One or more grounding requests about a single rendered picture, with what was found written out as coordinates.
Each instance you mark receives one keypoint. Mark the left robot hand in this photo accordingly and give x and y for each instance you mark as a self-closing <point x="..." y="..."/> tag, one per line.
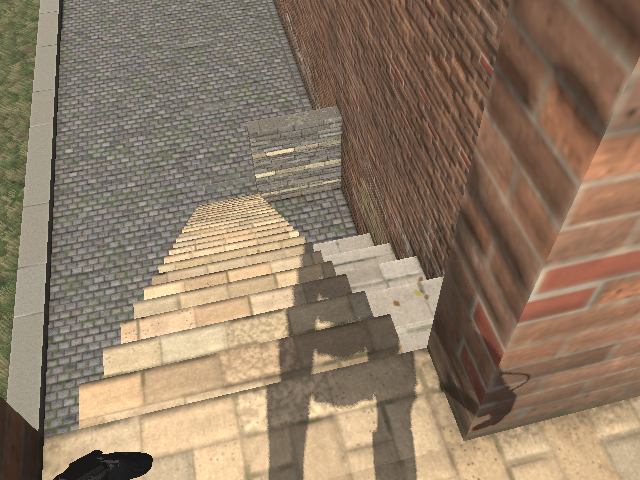
<point x="112" y="466"/>

